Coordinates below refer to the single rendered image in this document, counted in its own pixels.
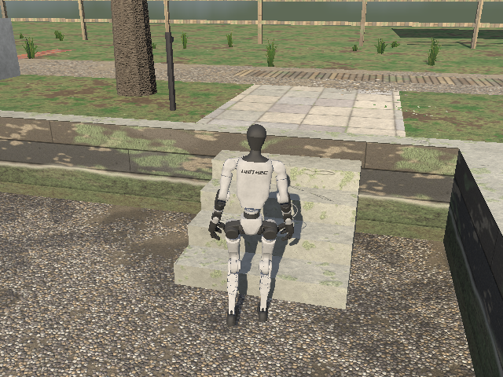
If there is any right robot hand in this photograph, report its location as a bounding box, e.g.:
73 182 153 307
277 223 294 241

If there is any left robot upper arm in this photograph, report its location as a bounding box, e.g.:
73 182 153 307
218 157 239 201

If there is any robot right forearm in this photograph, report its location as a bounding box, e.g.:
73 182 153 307
280 193 293 225

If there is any humanoid robot head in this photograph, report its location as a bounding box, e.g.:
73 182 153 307
241 124 269 163

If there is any right robot thigh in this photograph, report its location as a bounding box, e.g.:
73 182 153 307
259 219 277 275

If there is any left robot hand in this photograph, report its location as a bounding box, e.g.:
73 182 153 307
208 221 225 240

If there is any robot left forearm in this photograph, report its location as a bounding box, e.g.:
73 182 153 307
211 189 226 224

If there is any right robot upper arm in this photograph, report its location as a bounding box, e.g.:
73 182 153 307
271 159 288 203

